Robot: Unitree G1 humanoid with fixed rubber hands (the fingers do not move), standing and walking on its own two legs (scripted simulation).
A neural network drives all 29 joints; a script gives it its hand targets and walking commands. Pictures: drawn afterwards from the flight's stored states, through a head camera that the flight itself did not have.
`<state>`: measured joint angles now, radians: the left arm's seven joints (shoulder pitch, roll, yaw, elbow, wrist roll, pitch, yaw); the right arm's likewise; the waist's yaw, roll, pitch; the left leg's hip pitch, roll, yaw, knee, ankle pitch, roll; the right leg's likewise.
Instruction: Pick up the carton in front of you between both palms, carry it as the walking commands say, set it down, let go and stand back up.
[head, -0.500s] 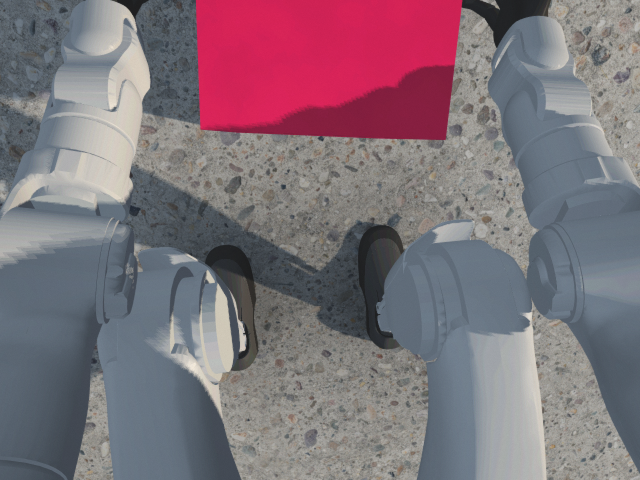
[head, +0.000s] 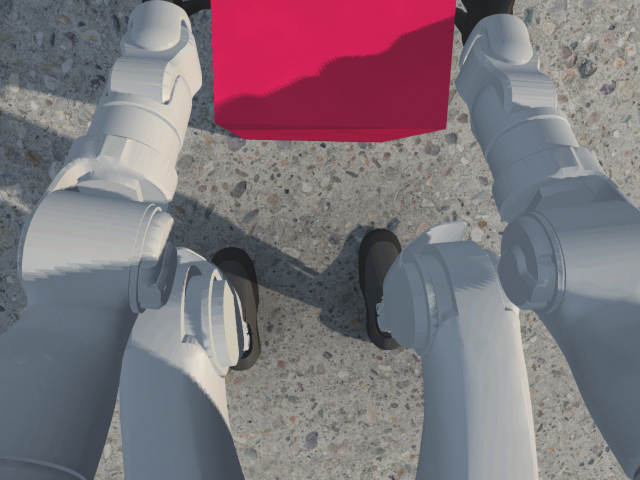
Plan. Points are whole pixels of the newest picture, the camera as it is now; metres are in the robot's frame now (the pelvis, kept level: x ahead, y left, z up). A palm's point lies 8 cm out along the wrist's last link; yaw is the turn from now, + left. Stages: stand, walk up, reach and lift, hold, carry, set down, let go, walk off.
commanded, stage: reach and lift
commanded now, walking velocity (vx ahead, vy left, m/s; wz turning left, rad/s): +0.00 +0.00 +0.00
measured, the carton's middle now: (322, 46) +0.52 -0.03 -0.25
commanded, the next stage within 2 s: none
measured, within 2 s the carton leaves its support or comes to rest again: leaves its support in 0.14 s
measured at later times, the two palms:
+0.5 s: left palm out of the picture +0.50 +0.13 +0.00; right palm out of the picture +0.48 -0.17 +0.01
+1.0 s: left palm out of the picture +0.47 +0.13 +0.14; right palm out of the picture +0.46 -0.16 +0.15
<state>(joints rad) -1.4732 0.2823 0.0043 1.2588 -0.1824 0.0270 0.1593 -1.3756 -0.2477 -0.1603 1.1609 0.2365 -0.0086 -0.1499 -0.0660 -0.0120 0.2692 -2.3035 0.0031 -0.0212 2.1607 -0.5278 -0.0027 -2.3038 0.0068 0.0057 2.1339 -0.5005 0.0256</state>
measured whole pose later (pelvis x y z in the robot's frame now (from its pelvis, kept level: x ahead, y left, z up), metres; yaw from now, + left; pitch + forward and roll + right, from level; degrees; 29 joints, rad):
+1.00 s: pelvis +0.03 +0.00 +0.19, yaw +1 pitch +38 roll +0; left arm -0.77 -0.05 0.36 0.66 0.18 0.34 0.09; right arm -0.73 0.08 -0.44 0.57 -0.14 0.34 -0.04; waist -0.05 0.00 -0.25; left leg -1.71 -0.07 -0.05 1.55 -0.50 -0.02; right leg -1.71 0.05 0.06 1.54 -0.49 0.03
